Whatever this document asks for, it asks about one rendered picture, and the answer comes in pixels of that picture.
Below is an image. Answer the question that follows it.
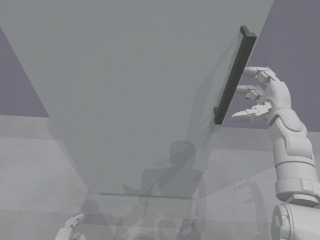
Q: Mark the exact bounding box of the right robot forearm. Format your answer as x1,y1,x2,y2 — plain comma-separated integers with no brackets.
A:
266,108,320,209

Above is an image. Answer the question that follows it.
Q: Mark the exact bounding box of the robot right hand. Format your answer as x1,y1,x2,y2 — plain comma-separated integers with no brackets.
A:
231,67,292,124

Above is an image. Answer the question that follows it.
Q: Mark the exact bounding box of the handle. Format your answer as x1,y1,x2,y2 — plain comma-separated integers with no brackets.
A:
213,25,257,125

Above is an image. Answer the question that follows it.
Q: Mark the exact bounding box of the right robot upper arm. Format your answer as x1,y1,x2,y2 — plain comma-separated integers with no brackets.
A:
270,203,320,240

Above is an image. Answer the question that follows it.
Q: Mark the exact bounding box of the fridge door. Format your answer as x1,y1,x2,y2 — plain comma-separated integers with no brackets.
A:
0,0,274,198

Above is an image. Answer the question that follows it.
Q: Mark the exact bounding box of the robot left hand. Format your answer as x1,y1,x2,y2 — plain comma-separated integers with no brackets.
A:
54,213,86,240

